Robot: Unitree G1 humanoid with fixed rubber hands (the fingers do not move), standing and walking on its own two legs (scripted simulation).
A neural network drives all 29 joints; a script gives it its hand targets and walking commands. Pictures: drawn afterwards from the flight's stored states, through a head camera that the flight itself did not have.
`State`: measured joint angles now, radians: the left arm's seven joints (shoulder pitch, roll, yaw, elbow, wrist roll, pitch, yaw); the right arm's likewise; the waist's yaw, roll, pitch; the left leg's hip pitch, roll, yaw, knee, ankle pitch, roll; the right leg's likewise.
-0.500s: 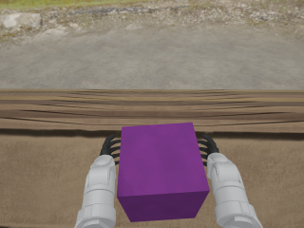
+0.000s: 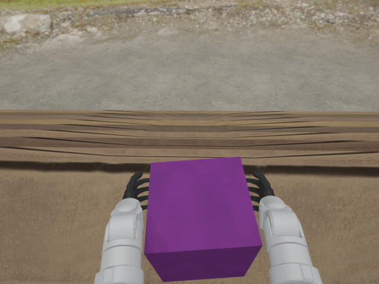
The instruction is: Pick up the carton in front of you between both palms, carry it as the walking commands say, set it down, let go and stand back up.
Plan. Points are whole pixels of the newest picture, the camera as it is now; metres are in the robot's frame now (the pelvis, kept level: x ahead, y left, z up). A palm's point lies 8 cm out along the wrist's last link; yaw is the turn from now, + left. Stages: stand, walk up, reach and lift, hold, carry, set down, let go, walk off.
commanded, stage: reach and lift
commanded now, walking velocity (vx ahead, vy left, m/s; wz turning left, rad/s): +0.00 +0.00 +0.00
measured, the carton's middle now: (199, 222) +0.30 +0.00 -0.05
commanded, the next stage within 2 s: hold in 0.36 s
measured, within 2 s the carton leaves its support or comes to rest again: neither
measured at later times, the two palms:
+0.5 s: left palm (125, 208) +0.28 +0.16 +0.05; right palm (265, 203) +0.28 -0.14 +0.05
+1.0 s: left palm (116, 187) +0.31 +0.18 +0.08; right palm (254, 175) +0.33 -0.12 +0.09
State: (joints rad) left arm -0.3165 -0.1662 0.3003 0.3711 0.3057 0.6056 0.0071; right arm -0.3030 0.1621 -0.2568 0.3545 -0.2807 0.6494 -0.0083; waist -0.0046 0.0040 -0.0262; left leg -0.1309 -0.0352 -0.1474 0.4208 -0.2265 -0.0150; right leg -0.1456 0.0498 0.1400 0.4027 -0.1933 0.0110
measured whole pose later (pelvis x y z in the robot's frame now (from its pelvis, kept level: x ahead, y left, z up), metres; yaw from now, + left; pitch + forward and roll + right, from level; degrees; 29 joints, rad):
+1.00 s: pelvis +0.03 +0.02 -0.01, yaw +3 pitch +1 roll +0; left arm -0.28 -0.15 0.18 -0.01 0.20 0.96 0.08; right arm -0.32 0.11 -0.16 0.05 -0.15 0.97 -0.03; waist -0.01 -0.03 -0.14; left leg -0.26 -0.01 0.01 0.54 -0.29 0.01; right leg -0.28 -0.03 0.03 0.59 -0.36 0.02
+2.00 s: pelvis +0.58 +0.03 -0.01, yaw +6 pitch +4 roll +0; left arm -0.22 -0.14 0.11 -0.26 0.14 1.21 0.11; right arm -0.24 0.11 -0.15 -0.27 -0.10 1.24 -0.08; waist 0.04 -0.01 -0.11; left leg -0.42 0.05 0.10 0.91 -0.49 0.00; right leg -0.28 -0.06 -0.21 0.48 -0.26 -0.02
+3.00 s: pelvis +0.98 -0.03 -0.02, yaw +1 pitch +0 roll +2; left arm -0.65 -0.05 0.30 0.01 0.12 1.20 0.11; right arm -0.80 0.02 -0.20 0.16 -0.08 1.21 -0.14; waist -0.01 0.00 0.16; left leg -0.41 -0.01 -0.04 0.96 -0.46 0.03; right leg -0.40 0.11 -0.19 0.48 -0.12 -0.13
